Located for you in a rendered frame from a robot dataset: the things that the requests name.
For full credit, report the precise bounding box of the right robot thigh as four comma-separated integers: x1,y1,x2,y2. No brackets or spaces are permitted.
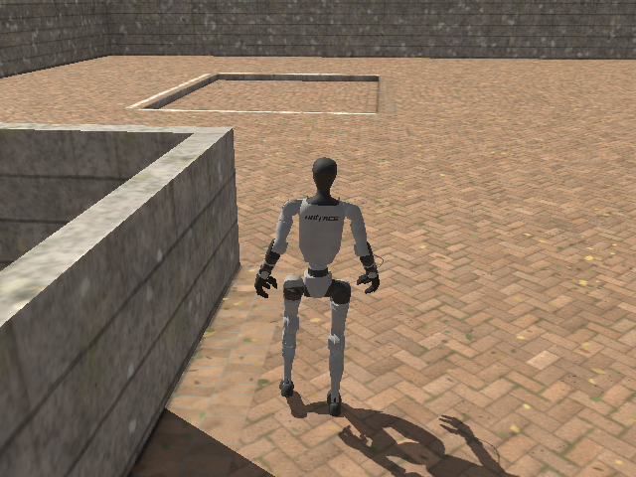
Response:
328,279,351,353

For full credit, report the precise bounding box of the left robot hand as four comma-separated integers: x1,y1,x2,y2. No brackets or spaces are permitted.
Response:
254,274,277,298

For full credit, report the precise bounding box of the right robot hand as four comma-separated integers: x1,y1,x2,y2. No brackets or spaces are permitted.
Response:
357,274,380,294

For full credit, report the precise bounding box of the robot right forearm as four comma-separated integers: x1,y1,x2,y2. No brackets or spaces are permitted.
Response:
360,242,378,278

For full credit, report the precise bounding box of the robot right upper arm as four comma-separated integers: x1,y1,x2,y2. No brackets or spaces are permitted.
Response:
343,202,370,257

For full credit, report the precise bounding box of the humanoid robot head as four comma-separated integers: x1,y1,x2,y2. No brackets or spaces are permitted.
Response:
306,157,340,206

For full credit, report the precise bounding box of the robot left upper arm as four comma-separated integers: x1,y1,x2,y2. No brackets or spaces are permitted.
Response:
271,199,302,254

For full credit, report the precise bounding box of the robot left forearm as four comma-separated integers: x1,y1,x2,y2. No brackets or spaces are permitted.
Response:
258,238,280,279

